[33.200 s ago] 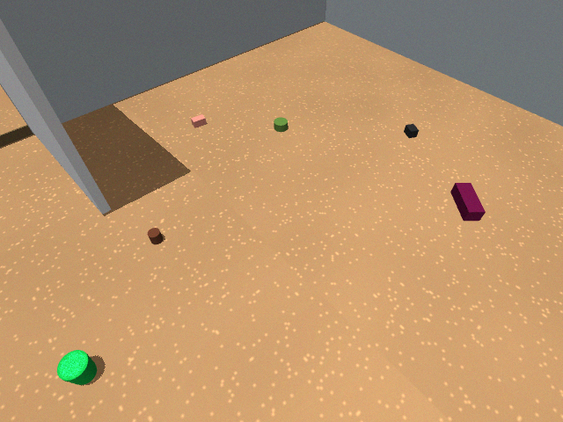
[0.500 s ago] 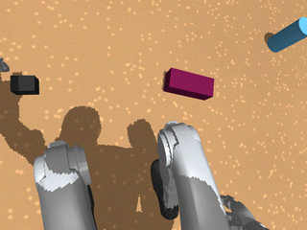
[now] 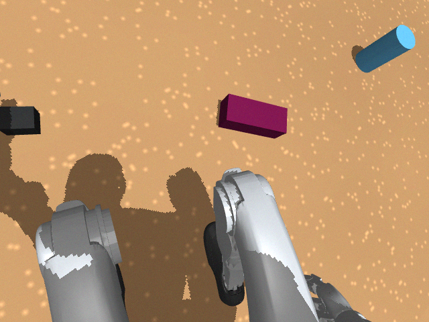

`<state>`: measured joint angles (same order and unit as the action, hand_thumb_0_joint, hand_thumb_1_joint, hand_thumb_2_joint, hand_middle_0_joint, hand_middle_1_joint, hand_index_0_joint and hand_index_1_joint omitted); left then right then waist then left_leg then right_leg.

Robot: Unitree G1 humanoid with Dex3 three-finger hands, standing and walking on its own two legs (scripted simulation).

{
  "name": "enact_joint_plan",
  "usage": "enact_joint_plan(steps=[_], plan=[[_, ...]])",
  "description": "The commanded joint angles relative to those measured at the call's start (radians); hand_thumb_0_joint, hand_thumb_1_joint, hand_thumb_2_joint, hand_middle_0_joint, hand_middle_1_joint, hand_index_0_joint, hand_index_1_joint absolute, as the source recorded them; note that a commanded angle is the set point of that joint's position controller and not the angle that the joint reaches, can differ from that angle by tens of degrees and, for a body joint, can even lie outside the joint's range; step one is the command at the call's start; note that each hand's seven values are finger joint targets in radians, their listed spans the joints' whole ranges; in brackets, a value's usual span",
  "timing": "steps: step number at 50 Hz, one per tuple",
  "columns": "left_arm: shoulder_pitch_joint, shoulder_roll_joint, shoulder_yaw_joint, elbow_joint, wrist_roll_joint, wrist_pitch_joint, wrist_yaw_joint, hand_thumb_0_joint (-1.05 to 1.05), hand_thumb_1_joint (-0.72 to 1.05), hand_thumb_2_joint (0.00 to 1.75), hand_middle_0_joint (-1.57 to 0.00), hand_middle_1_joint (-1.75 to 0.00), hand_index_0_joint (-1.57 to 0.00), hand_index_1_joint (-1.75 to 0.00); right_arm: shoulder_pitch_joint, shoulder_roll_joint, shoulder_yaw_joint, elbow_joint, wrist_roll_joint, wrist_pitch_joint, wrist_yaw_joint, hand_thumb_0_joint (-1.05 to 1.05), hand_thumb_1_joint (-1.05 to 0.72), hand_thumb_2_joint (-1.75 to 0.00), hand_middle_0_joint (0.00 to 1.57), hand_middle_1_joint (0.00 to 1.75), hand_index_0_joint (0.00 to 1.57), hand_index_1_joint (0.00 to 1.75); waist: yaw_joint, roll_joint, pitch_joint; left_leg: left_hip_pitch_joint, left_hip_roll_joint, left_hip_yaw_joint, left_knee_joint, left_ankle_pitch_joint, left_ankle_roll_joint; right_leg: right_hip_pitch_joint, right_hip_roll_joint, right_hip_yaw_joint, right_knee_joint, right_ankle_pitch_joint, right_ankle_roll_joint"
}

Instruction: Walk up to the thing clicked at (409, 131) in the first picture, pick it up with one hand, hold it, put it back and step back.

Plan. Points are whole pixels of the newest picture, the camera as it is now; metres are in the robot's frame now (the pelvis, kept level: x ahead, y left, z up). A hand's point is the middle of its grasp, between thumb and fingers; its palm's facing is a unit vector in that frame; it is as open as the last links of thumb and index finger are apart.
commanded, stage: rise first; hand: left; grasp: from above
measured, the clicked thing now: (20, 121) +0.51 +0.30 -0.29
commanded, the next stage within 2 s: approach in 0.92 s
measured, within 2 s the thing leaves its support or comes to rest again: neither
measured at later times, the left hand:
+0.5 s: hand out of the picture +0.45 +0.34 -0.16, palm faces -0.47 -0.05 -0.88, open 11.8 cm
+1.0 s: hand out of the picture +0.45 +0.34 -0.16, palm faces -0.48 -0.04 -0.88, open 11.9 cm
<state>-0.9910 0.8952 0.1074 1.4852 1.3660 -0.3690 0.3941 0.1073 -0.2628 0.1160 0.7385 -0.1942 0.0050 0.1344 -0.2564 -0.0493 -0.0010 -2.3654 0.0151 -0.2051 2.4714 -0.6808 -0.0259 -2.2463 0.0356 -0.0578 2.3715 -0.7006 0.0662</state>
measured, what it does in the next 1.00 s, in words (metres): stands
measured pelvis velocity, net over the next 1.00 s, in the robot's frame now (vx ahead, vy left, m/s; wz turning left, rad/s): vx -0.01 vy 0.00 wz -0.01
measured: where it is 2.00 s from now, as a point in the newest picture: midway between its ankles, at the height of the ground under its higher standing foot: (173, 295)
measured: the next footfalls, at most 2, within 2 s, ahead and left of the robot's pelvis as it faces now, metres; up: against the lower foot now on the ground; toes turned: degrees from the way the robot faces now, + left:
none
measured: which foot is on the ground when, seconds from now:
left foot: down 0.00-1.00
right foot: down 0.00-1.00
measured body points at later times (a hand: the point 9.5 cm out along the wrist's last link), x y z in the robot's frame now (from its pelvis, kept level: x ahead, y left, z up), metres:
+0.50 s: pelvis +0.00 +0.00 +0.01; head +0.24 +0.10 +0.37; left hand +0.47 +0.34 -0.11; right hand +0.06 -0.27 -0.09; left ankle +0.07 +0.13 -0.28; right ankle +0.10 -0.14 -0.28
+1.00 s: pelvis -0.01 +0.00 +0.00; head +0.24 +0.10 +0.37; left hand +0.47 +0.34 -0.11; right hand +0.05 -0.27 -0.09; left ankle +0.07 +0.13 -0.28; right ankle +0.10 -0.14 -0.28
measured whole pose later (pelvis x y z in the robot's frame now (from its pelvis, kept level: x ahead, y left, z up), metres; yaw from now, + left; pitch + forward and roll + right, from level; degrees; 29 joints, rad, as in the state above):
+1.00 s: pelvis -0.01 +0.00 +0.00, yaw +0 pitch +32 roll -11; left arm -1.01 0.92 0.08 1.47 1.34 -0.36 0.33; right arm 0.14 -0.27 0.14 0.71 -0.18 0.01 0.13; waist -0.27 -0.04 0.01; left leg -2.36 0.01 -0.21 2.45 -0.66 -0.02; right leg -2.23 0.03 -0.06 2.35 -0.68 0.07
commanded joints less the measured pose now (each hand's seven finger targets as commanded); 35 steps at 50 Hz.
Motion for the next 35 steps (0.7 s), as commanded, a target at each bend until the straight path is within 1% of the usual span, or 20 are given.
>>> enact_joint_plan(steps=[1,2,3,4,6,9,13,17,18,20,21,22,23,24,26,27,29,31,32,35], plan=[[-0.308,0.281,0.033,-0.143,-0.02,0.021,0.039,0.0,-0.2,0.72,-0.35,-0.74,-0.36,-0.73,0.197,-0.276,-0.075,-0.006,-0.005,-0.003,-0.018,0.0,-0.91,-0.9,0.2,0.3,0.2,0.3,-0.008,0.382,-0.663,0.56,-0.006,0.134,-0.24,0.177,0.047,0.278,0.022,-0.122,-0.233,0.23,-0.089],[-0.293,0.279,0.03,-0.113,-0.021,0.026,0.035,0.0,-0.18,0.71,-0.36,-0.73,-0.37,-0.72,0.197,-0.279,-0.074,-0.007,-0.005,-0.001,-0.017,0.0,-0.91,-0.9,0.2,0.3,0.2,0.3,-0.009,0.372,-0.667,0.55,-0.005,0.133,-0.237,0.179,0.048,0.28,0.023,-0.123,-0.23,0.233,-0.088],[-0.307,0.285,0.03,-0.138,-0.026,0.028,0.03,0.0,-0.18,0.71,-0.36,-0.73,-0.37,-0.72,0.202,-0.277,-0.074,-0.009,-0.003,-0.004,-0.017,0.0,-0.91,-0.9,0.2,0.3,0.2,0.3,-0.014,0.368,-0.668,0.563,-0.003,0.131,-0.233,0.194,0.049,0.286,0.022,-0.122,-0.231,0.247,-0.087],[-0.286,0.286,0.033,-0.124,-0.028,0.032,0.025,0.0,-0.18,0.71,-0.35,-0.74,-0.37,-0.73,0.199,-0.279,-0.075,-0.007,-0.001,-0.002,-0.018,0.0,-0.91,-0.9,0.2,0.3,0.2,0.3,-0.006,0.372,-0.672,0.565,-0.004,0.131,-0.237,0.193,0.048,0.284,0.022,-0.123,-0.23,0.244,-0.087],[-0.289,0.28,0.032,-0.119,-0.044,0.036,0.016,0.0,-0.17,0.69,-0.36,-0.75,-0.38,-0.72,0.202,-0.282,-0.075,-0.017,0.0,-0.008,-0.015,0.0,-0.91,-0.9,0.2,0.3,0.2,0.3,-0.015,0.382,-0.634,0.557,-0.003,0.124,-0.25,0.167,0.044,0.257,0.019,-0.131,-0.223,0.22,-0.091],[-0.294,0.306,0.043,-0.168,-0.042,0.031,0.001,0.0,-0.17,0.7,-0.37,-0.72,-0.38,-0.71,0.206,-0.284,-0.073,-0.023,0.001,-0.002,-0.015,0.0,-0.91,-0.9,0.2,0.3,0.2,0.3,-0.005,0.411,-0.672,0.576,-0.002,0.125,-0.252,0.191,0.04,0.281,0.019,-0.131,-0.219,0.238,-0.092],[-0.279,0.292,0.041,-0.189,-0.053,0.021,-0.017,0.0,-0.16,0.69,-0.38,-0.72,-0.39,-0.71,0.213,-0.283,-0.073,-0.03,-0.001,0.003,-0.011,0.0,-0.91,-0.9,0.2,0.3,0.2,0.3,-0.012,0.401,-0.668,0.57,-0.002,0.123,-0.249,0.193,0.043,0.291,0.019,-0.131,-0.227,0.243,-0.09],[-0.274,0.28,0.039,-0.222,-0.065,0.011,-0.029,0.0,-0.15,0.68,-0.39,-0.71,-0.4,-0.7,0.213,-0.286,-0.081,-0.034,0.01,0.007,-0.009,0.0,-0.91,-0.9,0.2,0.3,0.2,0.3,-0.002,0.428,-0.675,0.611,0.001,0.114,-0.262,0.209,0.037,0.263,0.017,-0.135,-0.22,0.244,-0.093],[-0.272,0.279,0.039,-0.241,-0.06,0.004,-0.029,0.0,-0.16,0.69,-0.38,-0.7,-0.39,-0.69,0.217,-0.286,-0.08,-0.035,0.006,0.01,-0.008,0.0,-0.91,-0.9,0.2,0.3,0.2,0.3,-0.006,0.442,-0.683,0.617,0.0,0.116,-0.263,0.215,0.035,0.276,0.017,-0.135,-0.223,0.249,-0.092],[-0.246,0.264,0.025,-0.217,-0.057,0.002,-0.034,0.0,-0.16,0.69,-0.39,-0.71,-0.4,-0.7,0.218,-0.28,-0.08,-0.034,0.009,0.014,-0.006,0.0,-0.91,-0.9,0.2,0.3,0.2,0.3,-0.003,0.397,-0.688,0.589,0.0,0.121,-0.247,0.216,0.043,0.293,0.023,-0.13,-0.234,0.26,-0.089],[-0.274,0.275,0.037,-0.238,-0.06,-0.003,-0.031,0.0,-0.16,0.69,-0.38,-0.71,-0.4,-0.7,0.227,-0.28,-0.08,-0.032,0.009,0.016,-0.006,0.0,-0.91,-0.9,0.2,0.3,0.2,0.3,-0.01,0.393,-0.688,0.582,-0.002,0.123,-0.247,0.219,0.044,0.305,0.02,-0.129,-0.235,0.263,-0.087],[-0.272,0.286,0.043,-0.24,-0.056,-0.005,-0.026,0.0,-0.16,0.69,-0.38,-0.72,-0.39,-0.7,0.226,-0.277,-0.077,-0.032,0.008,0.018,-0.006,0.0,-0.91,-0.9,0.2,0.3,0.2,0.3,0.001,0.404,-0.693,0.581,-0.003,0.125,-0.251,0.222,0.043,0.312,0.021,-0.127,-0.235,0.267,-0.088],[-0.246,0.266,0.033,-0.199,-0.061,0.0,-0.028,0.0,-0.16,0.69,-0.39,-0.71,-0.4,-0.7,0.222,-0.277,-0.078,-0.033,0.01,0.016,-0.005,0.0,-0.91,-0.9,0.2,0.3,0.2,0.3,-0.008,0.372,-0.663,0.577,-0.001,0.121,-0.245,0.219,0.047,0.294,0.021,-0.129,-0.237,0.262,-0.087],[-0.26,0.259,0.031,-0.213,-0.061,-0.002,-0.026,0.0,-0.16,0.69,-0.38,-0.71,-0.4,-0.7,0.229,-0.278,-0.075,-0.031,0.007,0.015,-0.004,0.0,-0.91,-0.9,0.2,0.3,0.2,0.3,-0.015,0.383,-0.658,0.577,-0.002,0.123,-0.248,0.224,0.046,0.303,0.02,-0.129,-0.239,0.269,-0.086],[-0.287,0.262,0.025,-0.214,-0.052,-0.003,-0.019,0.0,-0.17,0.7,-0.39,-0.71,-0.4,-0.7,0.221,-0.28,-0.073,-0.031,0.008,0.018,-0.006,0.0,-0.91,-0.9,0.2,0.3,0.2,0.3,-0.014,0.395,-0.678,0.593,-0.002,0.119,-0.256,0.221,0.044,0.29,0.022,-0.133,-0.236,0.263,-0.088],[-0.268,0.266,0.028,-0.204,-0.049,0.0,-0.018,0.0,-0.17,0.7,-0.38,-0.71,-0.39,-0.7,0.225,-0.28,-0.076,-0.033,0.012,0.017,-0.006,0.0,-0.91,-0.9,0.2,0.3,0.2,0.3,-0.003,0.399,-0.672,0.598,-0.002,0.123,-0.258,0.226,0.044,0.296,0.022,-0.129,-0.242,0.269,-0.088],[-0.275,0.26,0.022,-0.198,-0.047,0.006,-0.016,0.0,-0.18,0.71,-0.38,-0.71,-0.39,-0.71,0.219,-0.28,-0.075,-0.028,0.014,0.018,-0.006,0.0,-0.91,-0.9,0.2,0.3,0.2,0.3,-0.002,0.392,-0.664,0.598,-0.001,0.126,-0.257,0.221,0.044,0.288,0.022,-0.127,-0.243,0.262,-0.089],[-0.284,0.248,0.01,-0.17,-0.046,0.011,-0.017,0.0,-0.18,0.71,-0.38,-0.71,-0.39,-0.71,0.213,-0.28,-0.072,-0.031,0.013,0.016,-0.006,0.0,-0.91,-0.9,0.2,0.3,0.2,0.3,-0.017,0.393,-0.646,0.59,-0.001,0.121,-0.263,0.2,0.043,0.273,0.022,-0.131,-0.239,0.247,-0.091],[-0.313,0.263,0.016,-0.18,-0.048,0.011,-0.015,0.0,-0.19,0.71,-0.38,-0.72,-0.38,-0.71,0.21,-0.283,-0.073,-0.035,0.015,0.014,-0.008,0.0,-0.91,-0.9,0.2,0.3,0.2,0.3,-0.021,0.386,-0.638,0.572,-0.002,0.121,-0.264,0.178,0.044,0.268,0.021,-0.132,-0.243,0.232,-0.091],[-0.325,0.28,0.018,-0.181,-0.04,0.015,-0.014,0.0,-0.18,0.71,-0.38,-0.72,-0.39,-0.71,0.203,-0.278,-0.068,-0.04,0.017,0.011,-0.011,0.0,-0.91,-0.9,0.2,0.3,0.2,0.3,-0.013,0.39,-0.629,0.551,-0.004,0.126,-0.273,0.135,0.044,0.269,0.021,-0.127,-0.253,0.195,-0.094]])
